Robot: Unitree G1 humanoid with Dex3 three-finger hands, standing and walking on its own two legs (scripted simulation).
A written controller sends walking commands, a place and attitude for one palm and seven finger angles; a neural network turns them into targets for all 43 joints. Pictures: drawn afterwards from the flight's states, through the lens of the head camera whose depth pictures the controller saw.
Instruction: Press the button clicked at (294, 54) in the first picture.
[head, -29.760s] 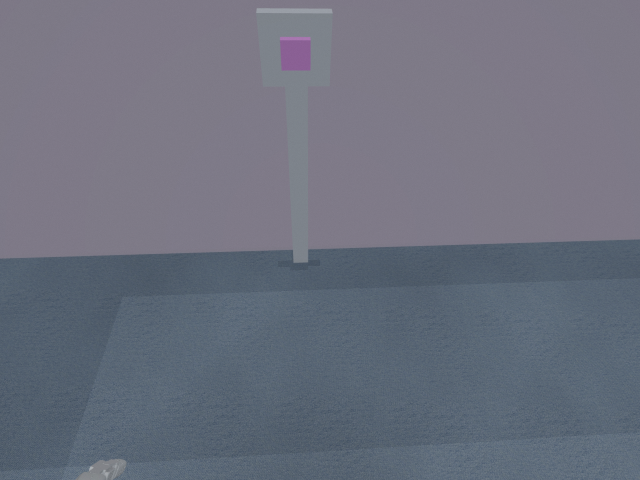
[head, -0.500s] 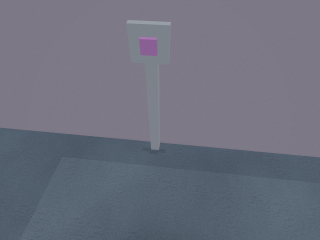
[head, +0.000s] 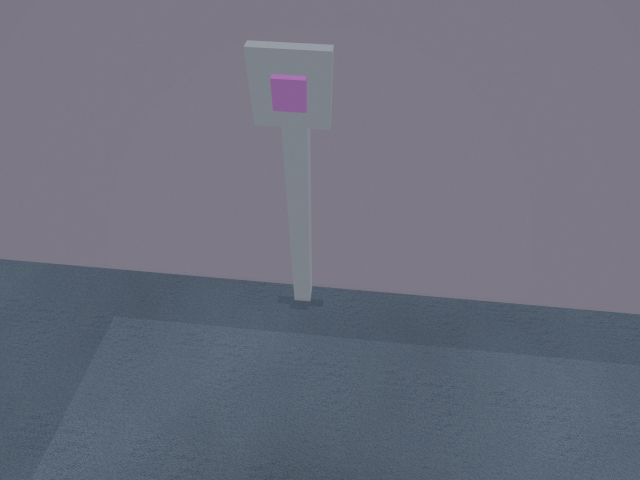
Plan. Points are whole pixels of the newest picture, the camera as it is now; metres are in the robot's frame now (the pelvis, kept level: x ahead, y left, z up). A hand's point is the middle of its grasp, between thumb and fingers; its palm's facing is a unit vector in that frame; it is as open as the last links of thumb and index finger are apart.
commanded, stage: stand and wait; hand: left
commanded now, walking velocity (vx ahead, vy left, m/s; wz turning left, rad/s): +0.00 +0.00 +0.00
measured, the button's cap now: (289, 93) +0.80 +0.10 +0.08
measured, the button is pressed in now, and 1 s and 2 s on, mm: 0 0 0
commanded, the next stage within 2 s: none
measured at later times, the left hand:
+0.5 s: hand out of the picture +0.03 +0.17 -0.17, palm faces +0.01 -0.98 -0.21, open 7.4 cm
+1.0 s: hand out of the picture +0.07 +0.19 -0.17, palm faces +0.00 -0.97 -0.25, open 7.4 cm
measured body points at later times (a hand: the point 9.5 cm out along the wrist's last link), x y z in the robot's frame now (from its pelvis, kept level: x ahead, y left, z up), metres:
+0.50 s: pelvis +0.01 -0.01 +0.00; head +0.04 -0.01 +0.45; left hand +0.03 +0.23 -0.16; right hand +0.02 -0.23 -0.16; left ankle +0.02 +0.11 -0.74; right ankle +0.01 -0.11 -0.74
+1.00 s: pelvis +0.03 -0.01 +0.00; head +0.06 -0.02 +0.45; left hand +0.07 +0.24 -0.15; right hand +0.05 -0.25 -0.16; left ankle +0.02 +0.11 -0.74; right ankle +0.01 -0.11 -0.74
